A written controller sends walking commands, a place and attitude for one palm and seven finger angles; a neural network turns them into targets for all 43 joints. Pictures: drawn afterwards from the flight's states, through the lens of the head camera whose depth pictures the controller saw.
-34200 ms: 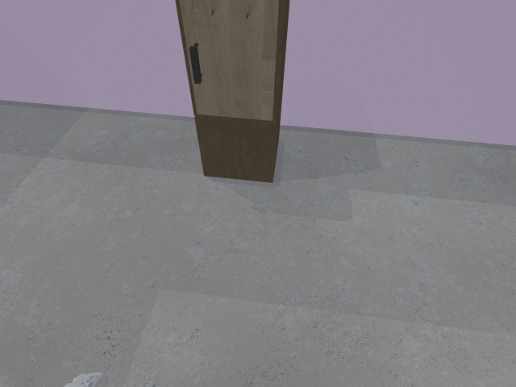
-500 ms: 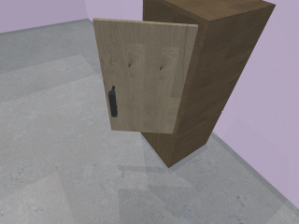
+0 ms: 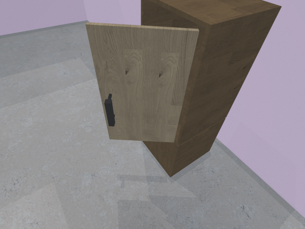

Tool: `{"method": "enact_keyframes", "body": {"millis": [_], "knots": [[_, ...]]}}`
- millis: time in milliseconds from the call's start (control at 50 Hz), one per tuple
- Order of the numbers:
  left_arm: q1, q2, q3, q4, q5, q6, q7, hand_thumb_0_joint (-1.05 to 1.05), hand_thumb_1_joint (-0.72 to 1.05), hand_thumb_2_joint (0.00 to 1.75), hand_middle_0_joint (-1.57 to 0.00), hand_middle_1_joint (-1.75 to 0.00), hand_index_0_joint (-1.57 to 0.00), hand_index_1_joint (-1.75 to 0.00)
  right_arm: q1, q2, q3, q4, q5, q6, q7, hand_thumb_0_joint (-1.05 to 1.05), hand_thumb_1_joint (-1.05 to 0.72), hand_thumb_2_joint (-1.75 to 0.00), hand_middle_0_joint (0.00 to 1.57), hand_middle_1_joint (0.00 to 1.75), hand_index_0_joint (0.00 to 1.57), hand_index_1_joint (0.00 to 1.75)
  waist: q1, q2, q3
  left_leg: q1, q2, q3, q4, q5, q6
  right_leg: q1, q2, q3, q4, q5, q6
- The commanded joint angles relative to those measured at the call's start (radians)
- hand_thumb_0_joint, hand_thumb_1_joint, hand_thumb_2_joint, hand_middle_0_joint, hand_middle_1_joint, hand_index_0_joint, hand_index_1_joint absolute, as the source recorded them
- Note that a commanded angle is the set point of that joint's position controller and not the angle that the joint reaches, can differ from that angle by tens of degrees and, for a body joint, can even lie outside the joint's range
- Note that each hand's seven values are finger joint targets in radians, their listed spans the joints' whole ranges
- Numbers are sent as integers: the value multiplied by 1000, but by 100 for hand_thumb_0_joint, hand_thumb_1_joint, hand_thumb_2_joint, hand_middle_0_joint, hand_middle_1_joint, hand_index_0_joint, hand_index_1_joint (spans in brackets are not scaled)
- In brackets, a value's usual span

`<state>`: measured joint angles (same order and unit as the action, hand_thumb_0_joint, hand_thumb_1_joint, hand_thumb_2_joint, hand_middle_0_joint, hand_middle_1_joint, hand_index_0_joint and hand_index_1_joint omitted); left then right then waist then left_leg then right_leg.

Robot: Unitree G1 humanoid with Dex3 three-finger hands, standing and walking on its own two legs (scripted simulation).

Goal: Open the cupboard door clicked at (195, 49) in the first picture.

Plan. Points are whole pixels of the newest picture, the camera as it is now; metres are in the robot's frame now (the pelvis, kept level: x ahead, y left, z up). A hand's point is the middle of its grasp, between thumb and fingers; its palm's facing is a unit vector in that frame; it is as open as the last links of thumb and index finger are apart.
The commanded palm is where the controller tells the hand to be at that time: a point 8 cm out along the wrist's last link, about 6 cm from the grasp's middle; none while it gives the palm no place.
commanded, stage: come to a stop and stand still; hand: left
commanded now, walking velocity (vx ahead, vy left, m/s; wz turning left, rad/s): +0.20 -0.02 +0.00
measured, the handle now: (111, 110) +0.58 +0.21 -0.09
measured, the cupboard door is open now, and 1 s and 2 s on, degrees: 54 54 54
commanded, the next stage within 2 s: none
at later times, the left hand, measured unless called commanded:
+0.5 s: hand out of the picture +0.08 +0.19 -0.18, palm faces +0.00 -0.97 -0.24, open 7.3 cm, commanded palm none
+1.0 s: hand out of the picture +0.01 +0.20 -0.17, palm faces +0.01 -0.98 -0.22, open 7.3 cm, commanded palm none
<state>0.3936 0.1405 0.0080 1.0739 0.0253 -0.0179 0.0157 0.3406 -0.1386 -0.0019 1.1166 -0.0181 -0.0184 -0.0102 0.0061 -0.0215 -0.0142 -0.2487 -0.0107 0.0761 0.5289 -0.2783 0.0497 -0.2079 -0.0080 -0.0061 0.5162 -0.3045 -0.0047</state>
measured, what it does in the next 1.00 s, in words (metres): stands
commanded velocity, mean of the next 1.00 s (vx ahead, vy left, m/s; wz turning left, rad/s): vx -0.04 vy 0.00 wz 0.00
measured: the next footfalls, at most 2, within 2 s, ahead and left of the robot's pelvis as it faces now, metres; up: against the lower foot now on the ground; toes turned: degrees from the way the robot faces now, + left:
left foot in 1.98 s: -0.10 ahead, +0.13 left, +0.00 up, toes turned +3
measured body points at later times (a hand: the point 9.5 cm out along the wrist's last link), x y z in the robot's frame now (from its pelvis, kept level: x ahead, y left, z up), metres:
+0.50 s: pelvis +0.04 +0.00 +0.00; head +0.07 +0.00 +0.45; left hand +0.08 +0.24 -0.16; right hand +0.05 -0.23 -0.16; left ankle +0.00 +0.09 -0.74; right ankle +0.01 -0.12 -0.74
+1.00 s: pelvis -0.04 +0.01 +0.00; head -0.06 +0.02 +0.45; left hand +0.01 +0.25 -0.15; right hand +0.02 -0.23 -0.14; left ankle +0.00 +0.09 -0.73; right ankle +0.01 -0.12 -0.73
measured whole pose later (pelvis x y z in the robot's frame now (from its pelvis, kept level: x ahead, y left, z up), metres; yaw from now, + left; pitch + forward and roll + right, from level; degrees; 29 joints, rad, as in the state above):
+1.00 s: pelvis -0.04 +0.01 +0.00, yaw +0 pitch -3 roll -1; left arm 0.30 0.21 0.00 0.94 0.02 0.02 0.03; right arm 0.27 -0.19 -0.01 0.96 -0.03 0.01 0.00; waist -0.01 -0.01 -0.01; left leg -0.26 -0.02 0.09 0.51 -0.22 0.07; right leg -0.25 -0.04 -0.06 0.49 -0.20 0.01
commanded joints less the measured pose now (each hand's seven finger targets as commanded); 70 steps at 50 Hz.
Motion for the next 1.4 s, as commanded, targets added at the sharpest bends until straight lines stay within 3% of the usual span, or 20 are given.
{"method": "enact_keyframes", "body": {"millis": [0,80,120,140,160,180,200,240,300,360,460,480,520,540,580,620,740,860,1060,1380], "knots": [[103,91,25,-17,-2,-18,3,0,90,90,-20,-30,-20,-30,21,-81,-19,-56,2,-27,-5,0,-90,-90,20,30,20,30,10,-50,163,-136,73,-88,-55,-154,17,-34,-112,172,-149,-156,-106],[113,92,32,-4,-4,-25,7,0,90,90,-20,-30,-20,-30,49,-71,-15,-51,5,-45,-11,0,-90,-90,20,30,20,30,-9,-19,101,-41,73,-52,-7,72,21,-9,-106,128,-60,113,-108],[75,52,17,-11,-4,-23,15,0,90,90,-20,-30,-20,-30,133,-103,-15,-8,6,-49,-30,0,-90,-90,20,30,20,30,-41,112,34,186,173,-144,-55,562,57,-108,-38,-6,126,300,-49],[58,33,9,-13,-7,-22,23,0,90,90,-20,-30,-20,-30,174,-121,-15,10,7,-47,-44,0,-90,-90,20,30,20,30,-47,192,26,270,242,-203,-65,896,103,-170,-11,-46,187,147,-19],[34,27,5,-17,-13,-17,30,0,90,90,-20,-30,-20,-30,164,-108,-7,19,10,-41,-51,0,-90,-90,20,30,20,30,-35,206,52,300,286,-215,-77,1130,130,-213,-19,-37,179,-102,-7],[24,28,3,-16,-17,-11,33,0,90,90,-20,-30,-20,-30,123,-98,-1,7,12,-36,-55,0,-90,-90,20,30,20,30,-21,179,86,282,284,-196,-76,1204,129,-190,-41,-17,100,-142,2],[37,44,9,-10,-14,-8,33,0,90,90,-20,-30,-20,-30,82,-105,-5,-4,14,-30,-57,0,-90,-90,20,30,20,30,-2,134,96,255,245,-159,-55,1144,99,-123,-46,-25,-10,-32,1],[89,84,18,1,-12,-10,38,0,90,90,-20,-30,-20,-30,33,-102,-18,-38,25,-27,-59,0,-90,-90,20,30,20,30,13,47,32,146,159,-93,-19,882,17,58,-94,24,-44,540,-13],[69,111,25,-24,-11,-3,44,0,90,90,-20,-30,-20,-30,22,-85,-32,-54,17,-5,-54,0,-90,-90,20,30,20,30,4,-61,14,50,111,-52,-12,551,-17,112,-163,57,38,887,-32],[22,117,30,-54,-10,5,42,0,90,90,-20,-30,-20,-30,12,-80,-41,-61,12,3,-46,0,-90,-90,20,30,20,30,0,-43,-38,73,107,-44,-8,469,-21,89,-173,67,38,790,-51],[-52,107,20,-91,-10,11,36,0,90,90,-20,-30,-20,-30,-14,-84,-31,-69,7,-2,-37,0,-90,-90,20,30,20,30,-1,2,-22,95,137,-93,-89,452,-5,44,-124,61,-19,463,-38],[-62,272,9,-161,-5,3,38,0,90,90,-20,-30,-20,-30,-63,-227,-41,-170,1,-5,-24,0,-90,-90,20,30,20,30,-8,44,57,64,101,-128,-123,474,-37,50,-77,20,-26,314,-29],[-49,174,26,-188,-6,7,42,0,90,90,-20,-30,-20,-30,-47,-175,-57,-206,-8,-21,-28,0,-90,-90,20,30,20,30,-10,74,-156,115,128,-128,19,594,-11,45,-101,39,49,385,-44],[-41,167,29,-203,-9,6,40,0,90,90,-20,-30,-20,-30,-38,-163,-59,-219,-6,-16,-30,0,-90,-90,20,30,20,30,-9,59,-166,96,120,-121,34,524,-8,53,-113,51,37,406,-54],[-52,175,29,-225,-6,10,36,0,90,90,-20,-30,-20,-30,-42,-147,-54,-242,-9,-5,-25,0,-90,-90,20,30,20,30,-12,-37,-109,25,87,-88,47,343,-6,52,-136,82,17,456,-70],[-96,195,35,-245,-6,13,33,0,90,90,-20,-30,-20,-30,-50,-141,-58,-253,-6,5,-21,0,-90,-90,20,30,20,30,-28,-54,-17,-31,69,-73,20,168,-13,-3,-159,105,-22,364,-80],[-135,209,26,-248,-7,12,24,0,90,90,-20,-30,-20,-30,-99,-194,-57,-258,-8,2,-6,0,-90,-90,20,30,20,30,-13,35,77,-75,114,-141,-109,67,9,-63,-83,53,-60,65,-40],[-105,192,17,-209,-5,13,18,0,90,90,-20,-30,-20,-30,-93,-195,-48,-235,-8,7,2,0,-90,-90,20,30,20,30,-10,29,92,-108,111,-157,-196,-140,3,-56,-84,47,-114,-33,-25],[7,132,10,-121,4,16,19,0,90,90,-20,-30,-20,-30,-41,-167,-46,-164,-4,18,3,0,-90,-90,20,30,20,30,-3,39,110,-163,124,-180,-274,-278,4,-43,-73,21,-133,-77,-2],[126,49,14,-23,8,10,28,0,90,90,-20,-30,-20,-30,25,-101,-48,-67,3,24,-7,0,-90,-90,20,30,20,30,-1,23,130,-177,112,-178,-256,-283,-1,-84,-68,52,-140,-120,-9]]}}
